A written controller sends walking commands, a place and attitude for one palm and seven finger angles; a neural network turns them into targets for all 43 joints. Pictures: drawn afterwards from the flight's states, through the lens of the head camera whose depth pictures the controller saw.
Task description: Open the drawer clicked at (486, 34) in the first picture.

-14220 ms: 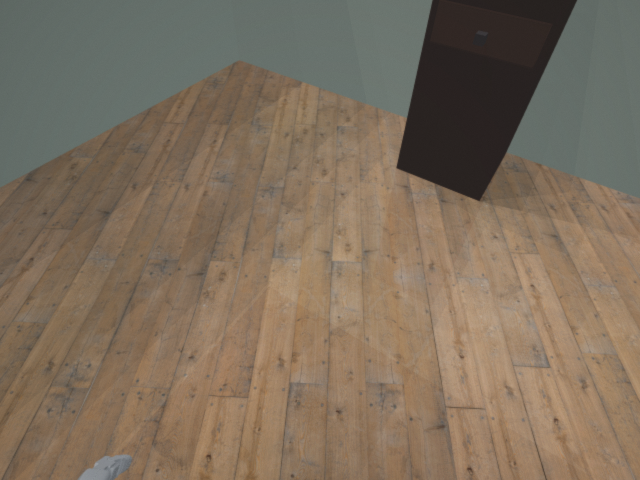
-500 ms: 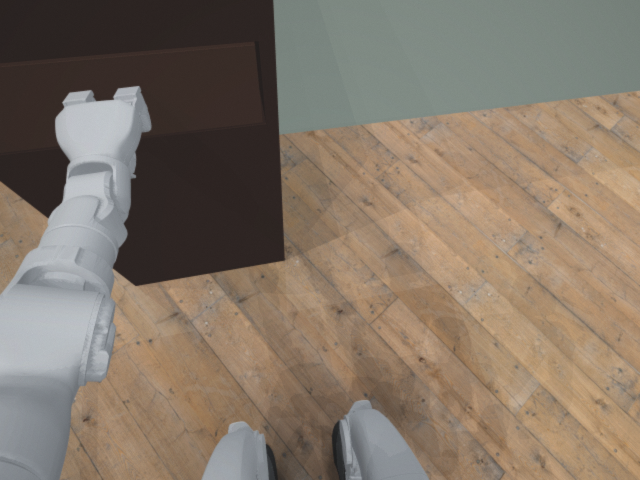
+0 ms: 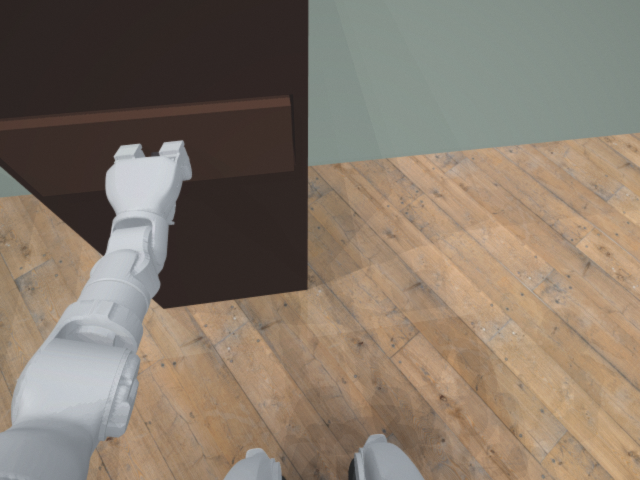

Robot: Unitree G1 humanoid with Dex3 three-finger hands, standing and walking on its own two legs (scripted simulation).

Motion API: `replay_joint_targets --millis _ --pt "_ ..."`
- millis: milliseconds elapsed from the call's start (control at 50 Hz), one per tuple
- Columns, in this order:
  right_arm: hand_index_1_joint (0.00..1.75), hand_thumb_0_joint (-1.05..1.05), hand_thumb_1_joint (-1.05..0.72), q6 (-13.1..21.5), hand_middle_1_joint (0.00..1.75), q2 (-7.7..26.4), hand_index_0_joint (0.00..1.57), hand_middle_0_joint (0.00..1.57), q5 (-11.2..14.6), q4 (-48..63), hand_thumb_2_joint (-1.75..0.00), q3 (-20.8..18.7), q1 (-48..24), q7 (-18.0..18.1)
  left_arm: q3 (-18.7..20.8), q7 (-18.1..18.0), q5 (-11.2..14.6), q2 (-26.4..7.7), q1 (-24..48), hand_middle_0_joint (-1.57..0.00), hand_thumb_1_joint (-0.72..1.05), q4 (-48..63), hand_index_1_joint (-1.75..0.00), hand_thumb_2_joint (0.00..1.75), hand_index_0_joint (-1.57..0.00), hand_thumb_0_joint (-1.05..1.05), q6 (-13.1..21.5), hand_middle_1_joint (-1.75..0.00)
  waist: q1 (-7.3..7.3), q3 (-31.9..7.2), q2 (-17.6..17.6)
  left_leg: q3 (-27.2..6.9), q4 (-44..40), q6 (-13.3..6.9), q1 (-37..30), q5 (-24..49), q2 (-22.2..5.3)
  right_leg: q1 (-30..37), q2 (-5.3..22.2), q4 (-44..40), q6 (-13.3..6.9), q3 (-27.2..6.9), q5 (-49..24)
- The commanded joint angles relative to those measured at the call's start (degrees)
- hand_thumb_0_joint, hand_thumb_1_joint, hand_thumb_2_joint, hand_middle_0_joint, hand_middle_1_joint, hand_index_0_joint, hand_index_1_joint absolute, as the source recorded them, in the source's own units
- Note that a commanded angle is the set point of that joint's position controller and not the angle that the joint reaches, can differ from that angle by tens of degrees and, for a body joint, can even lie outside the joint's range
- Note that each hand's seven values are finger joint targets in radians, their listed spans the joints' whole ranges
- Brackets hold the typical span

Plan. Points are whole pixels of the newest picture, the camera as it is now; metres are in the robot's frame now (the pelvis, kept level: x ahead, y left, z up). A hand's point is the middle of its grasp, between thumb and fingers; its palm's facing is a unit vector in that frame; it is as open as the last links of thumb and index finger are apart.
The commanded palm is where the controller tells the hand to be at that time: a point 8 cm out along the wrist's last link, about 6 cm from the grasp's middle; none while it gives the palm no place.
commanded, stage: pull the drawer open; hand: left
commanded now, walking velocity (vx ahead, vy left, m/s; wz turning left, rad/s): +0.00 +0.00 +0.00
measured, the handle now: (156, 175) +0.52 +0.20 +0.00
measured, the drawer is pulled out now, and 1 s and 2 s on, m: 0.01 0.07 0.13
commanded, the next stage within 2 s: none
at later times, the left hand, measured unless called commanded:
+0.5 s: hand (161, 213) +0.47 +0.20 -0.02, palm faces -0.06 -0.05 -1.00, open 6.7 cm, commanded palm +0.42 +0.20 +0.03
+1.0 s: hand (159, 243) +0.42 +0.19 -0.02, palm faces -0.04 +0.00 -1.00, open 6.6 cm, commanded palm +0.41 +0.19 +0.03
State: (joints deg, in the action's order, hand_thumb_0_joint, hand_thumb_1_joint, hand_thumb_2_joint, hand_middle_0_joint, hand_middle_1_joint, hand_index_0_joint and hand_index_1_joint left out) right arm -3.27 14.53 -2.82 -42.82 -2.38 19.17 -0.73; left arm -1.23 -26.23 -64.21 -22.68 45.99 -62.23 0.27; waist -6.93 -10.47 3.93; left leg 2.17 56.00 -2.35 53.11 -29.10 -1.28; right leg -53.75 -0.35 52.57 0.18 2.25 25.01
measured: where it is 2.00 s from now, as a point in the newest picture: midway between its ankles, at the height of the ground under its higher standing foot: outside the picture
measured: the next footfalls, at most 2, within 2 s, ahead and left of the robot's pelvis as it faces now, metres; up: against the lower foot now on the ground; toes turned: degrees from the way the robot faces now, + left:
none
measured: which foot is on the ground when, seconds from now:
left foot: down 0.00-1.00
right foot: down 0.00-1.00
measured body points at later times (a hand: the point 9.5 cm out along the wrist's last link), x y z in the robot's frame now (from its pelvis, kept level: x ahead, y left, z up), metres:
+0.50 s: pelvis -0.02 +0.00 +0.00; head +0.12 -0.01 +0.43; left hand +0.47 +0.20 +0.03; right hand -0.05 -0.27 -0.13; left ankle -0.04 +0.09 -0.68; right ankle -0.02 -0.13 -0.68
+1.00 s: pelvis -0.01 +0.00 +0.01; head +0.10 -0.01 +0.44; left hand +0.42 +0.19 +0.03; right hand +0.09 -0.27 -0.13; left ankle -0.04 +0.09 -0.68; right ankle -0.02 -0.13 -0.68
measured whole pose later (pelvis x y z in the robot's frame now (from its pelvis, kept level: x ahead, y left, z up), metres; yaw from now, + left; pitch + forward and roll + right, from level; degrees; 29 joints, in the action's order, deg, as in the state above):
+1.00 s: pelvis -0.01 +0.00 +0.01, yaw +1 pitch +22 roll -2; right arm -3.4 13.7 -2.5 -41.2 -3.7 12.0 -0.2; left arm -6.1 -29.3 -65.0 -17.5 38.5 -57.5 -2.8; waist -3.4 -9.9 3.3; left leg 1.4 54.2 -1.8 49.0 -27.5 -0.4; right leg -49.7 0.2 51.6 -0.2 2.6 24.1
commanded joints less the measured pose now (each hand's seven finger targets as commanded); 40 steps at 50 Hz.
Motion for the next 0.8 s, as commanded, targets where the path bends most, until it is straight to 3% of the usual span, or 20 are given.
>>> replay_joint_targets --millis 0,60,160,220,260,340,420,480,520,560,620,640,660,700,740,760,780 --pt "0.3 0.0 -0.9 0.2 0.3 9.6 0.2 0.2 -0.9 0.5 -0.9 -4.0 11.7 0.8 4.0 -2.2 0.2 -16.3 23.9 -0.4 0.9 6.6 -1.35 0.9 -0.4 0.0 -1.6 -1.35 -2.38 -26.0 1.9 -2.6 -1.6 0.6 -17.7 42.3 1.0 13.4 -2.0 -1.6 -1.4 -0.5 -33.2" --pt "0.3 0.0 -0.9 0.1 0.3 9.3 0.2 0.2 -0.9 0.7 -0.9 -4.1 11.7 0.5 3.3 -1.9 0.7 -14.9 26.3 -0.4 0.9 6.8 -1.35 0.9 -0.4 0.0 -1.6 -1.35 -3.04 -27.8 2.0 -3.3 -0.9 0.8 -19.8 43.5 0.8 12.2 -2.3 -1.5 -1.3 -0.2 -32.0" --pt "0.3 0.0 -0.9 0.3 0.3 9.5 0.2 0.2 -0.6 1.7 -0.9 -3.5 10.6 1.0 3.6 -1.1 1.4 -16.6 26.9 -0.4 0.9 4.7 -1.35 0.9 -0.4 0.0 -1.1 -1.35 -3.13 -27.9 0.2 -2.7 -1.4 0.3 -15.2 34.3 1.6 14.4 -2.2 -1.8 -1.3 -0.7 -29.4" --pt "0.3 0.0 -0.9 0.5 0.3 9.4 0.2 0.2 -0.5 2.6 -0.9 -3.5 10.2 0.8 3.4 -0.8 1.5 -15.8 23.1 -0.4 0.9 5.6 -1.35 0.9 -0.4 0.0 -0.3 -1.35 -1.52 -29.5 2.6 -2.7 -2.0 0.5 -16.9 34.1 1.5 14.3 -2.3 -2.0 -1.5 -0.4 -27.7" --pt "0.3 0.0 -0.9 0.7 0.3 9.2 0.2 0.2 -0.4 2.6 -0.9 -3.6 10.3 0.7 3.1 -0.6 1.9 -14.5 21.9 -0.4 0.9 5.5 -1.35 0.9 -0.4 0.0 0.1 -1.35 -1.61 -29.3 1.7 -2.6 -2.2 0.4 -16.7 33.7 1.4 14.9 -2.4 -2.2 -1.5 -0.4 -27.8" --pt "0.3 0.0 -0.9 0.8 0.3 9.4 0.2 0.2 -0.1 3.2 -0.9 -3.5 9.7 0.5 4.4 -0.2 2.4 -15.6 15.9 -0.4 0.9 6.8 -1.35 0.9 -0.4 0.0 0.8 -1.35 0.22 -28.8 0.8 -1.9 -3.2 0.2 -15.1 30.9 1.4 17.3 -2.5 -3.0 -1.6 -0.6 -27.5" --pt "0.3 0.0 -0.9 0.8 0.3 9.3 0.2 0.2 0.3 3.7 -0.9 -3.8 8.8 0.3 4.3 -0.3 2.7 -13.9 7.8 -0.4 0.9 8.7 -1.35 0.9 -0.4 0.0 0.9 -1.35 2.27 -27.1 -0.2 -1.2 -5.0 0.2 -14.5 29.9 1.4 19.4 -2.5 -3.9 -1.7 -0.6 -27.3" --pt "0.3 0.0 -0.9 0.6 0.3 9.2 0.2 0.2 0.6 4.2 -0.9 -4.1 8.3 0.1 4.9 -0.5 3.2 -13.0 1.1 -0.4 0.9 11.6 -1.35 0.9 -0.4 0.0 0.8 -1.35 3.72 -26.8 -2.0 -0.9 -6.1 0.1 -15.4 32.3 1.3 22.0 -2.4 -4.4 -1.8 -0.6 -29.6" --pt "0.3 0.0 -0.9 0.5 0.3 8.9 0.2 0.2 1.0 4.6 -0.9 -4.3 7.6 0.0 3.2 -0.9 3.1 -10.3 -1.7 -0.4 0.9 14.1 -1.35 0.9 -0.4 0.0 0.4 -1.35 3.82 -25.7 -2.5 -0.8 -7.0 0.2 -16.4 33.6 1.0 22.3 -2.4 -5.1 -1.9 -0.5 -30.2" --pt "0.3 0.0 -0.9 0.5 0.3 8.9 0.2 0.2 0.9 4.7 -0.9 -4.7 7.0 -0.2 3.2 -1.4 3.2 -9.4 -4.1 -0.4 0.9 17.6 -1.35 0.9 -0.4 0.0 0.0 -1.35 4.08 -25.5 -1.8 -1.1 -7.2 0.3 -18.5 36.9 0.7 22.2 -2.4 -5.4 -2.0 -0.5 -31.5" --pt "0.3 0.0 -0.9 0.3 0.3 8.8 0.2 0.2 1.1 4.9 -0.9 -4.7 6.0 -0.2 3.3 -2.4 2.7 -8.7 -8.7 -0.4 0.9 20.0 -1.35 0.9 -0.4 0.0 -1.4 -1.35 4.64 -23.1 -3.6 -1.0 -8.1 0.4 -19.4 38.6 0.5 22.9 -2.4 -6.1 -1.9 -0.3 -32.0" --pt "0.3 0.0 -0.9 0.3 0.3 8.6 0.2 0.2 1.2 5.3 -0.9 -4.8 5.8 -0.4 2.5 -2.6 2.9 -7.3 -10.0 -0.4 0.9 21.4 -1.35 0.9 -0.4 0.0 -1.8 -1.35 4.45 -22.9 -3.0 -1.0 -8.3 0.4 -20.5 39.7 0.4 23.1 -2.4 -6.5 -1.9 -0.3 -32.9" --pt "0.3 0.0 -0.9 0.1 0.3 8.7 0.2 0.2 1.3 5.3 -0.9 -4.8 5.3 -0.5 3.2 -2.8 2.9 -7.9 -10.8 -0.4 0.9 22.6 -1.35 0.9 -0.4 0.0 -2.3 -1.35 4.86 -23.0 -2.8 -1.1 -8.4 0.5 -21.3 41.4 0.4 23.6 -2.3 -6.5 -2.1 -0.4 -33.9" --pt "0.3 0.0 -0.9 0.1 0.3 8.2 0.2 0.2 1.4 6.0 -0.9 -4.9 4.4 -0.5 1.4 -3.4 2.4 -5.2 -13.7 -0.4 0.9 25.7 -1.35 0.9 -0.4 0.0 -3.3 -1.35 4.88 -22.5 -2.1 -1.5 -8.6 0.8 -23.8 44.5 0.1 23.1 -2.4 -6.7 -2.0 -0.1 -34.2" --pt "0.3 0.0 -0.9 0.1 0.3 8.7 0.2 0.2 0.9 3.1 -0.9 -4.7 5.2 0.3 0.0 -4.6 0.8 -6.6 5.6 -0.4 0.9 23.0 -1.35 0.9 -0.4 0.0 -3.3 -1.35 0.39 -18.8 -0.8 -2.7 -7.5 1.1 -23.8 41.5 -0.5 16.2 -2.3 -6.1 -1.7 0.7 -29.7" --pt "0.3 0.0 -0.9 0.2 0.3 8.5 0.2 0.2 0.6 1.9 -0.9 -4.6 5.4 0.7 -0.4 -5.0 -0.1 -7.2 12.2 -0.4 0.9 21.0 -1.35 0.9 -0.4 0.0 -3.2 -1.35 -1.02 -16.4 -0.2 -3.0 -6.9 1.3 -22.9 39.7 -0.5 12.8 -2.3 -5.7 -1.9 0.8 -27.1" --pt "0.3 0.0 -0.9 0.4 0.3 8.4 0.2 0.2 0.3 1.6 -0.9 -4.7 5.6 0.6 0.3 -5.4 -0.8 -7.1 9.6 -0.4 0.9 18.0 -1.35 0.9 -0.4 0.0 -3.4 -1.35 0.29 -16.9 0.7 -3.2 -7.0 1.5 -23.5 39.9 -0.4 12.2 -2.3 -5.2 -2.1 1.2 -25.5"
